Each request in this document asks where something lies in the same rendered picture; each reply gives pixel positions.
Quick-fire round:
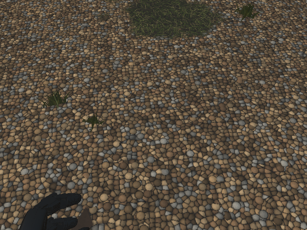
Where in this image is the robot left hand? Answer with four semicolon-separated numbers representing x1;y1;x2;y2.
18;193;90;230

